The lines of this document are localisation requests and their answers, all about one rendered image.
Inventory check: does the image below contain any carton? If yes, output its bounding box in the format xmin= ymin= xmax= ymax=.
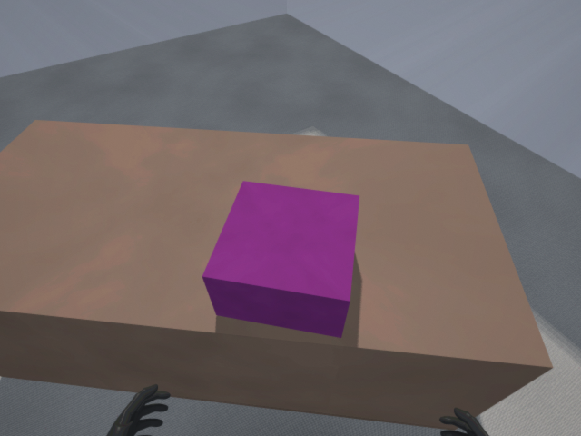
xmin=202 ymin=181 xmax=359 ymax=338

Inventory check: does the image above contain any pedestal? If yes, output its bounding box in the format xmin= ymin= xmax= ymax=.
xmin=0 ymin=120 xmax=553 ymax=431

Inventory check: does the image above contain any right robot hand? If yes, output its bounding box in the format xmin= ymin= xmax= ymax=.
xmin=439 ymin=408 xmax=489 ymax=436

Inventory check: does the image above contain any left robot hand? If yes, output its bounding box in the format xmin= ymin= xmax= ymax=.
xmin=106 ymin=384 xmax=171 ymax=436

